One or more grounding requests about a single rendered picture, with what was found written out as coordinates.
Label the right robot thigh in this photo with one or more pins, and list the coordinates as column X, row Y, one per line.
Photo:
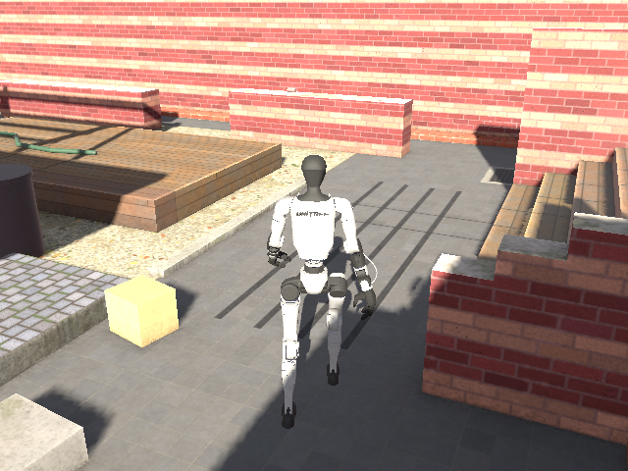
column 337, row 287

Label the robot right upper arm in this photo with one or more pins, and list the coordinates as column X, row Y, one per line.
column 344, row 207

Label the robot left forearm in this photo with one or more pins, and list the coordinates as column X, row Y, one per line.
column 273, row 252

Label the robot right hand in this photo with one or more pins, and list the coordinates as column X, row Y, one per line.
column 371, row 301

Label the robot right forearm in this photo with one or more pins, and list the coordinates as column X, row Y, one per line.
column 360, row 268

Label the robot left upper arm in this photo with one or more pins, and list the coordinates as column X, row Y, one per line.
column 279, row 221

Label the robot right shin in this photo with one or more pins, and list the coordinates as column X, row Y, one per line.
column 334, row 341

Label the robot left hand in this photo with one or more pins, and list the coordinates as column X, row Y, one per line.
column 277, row 263

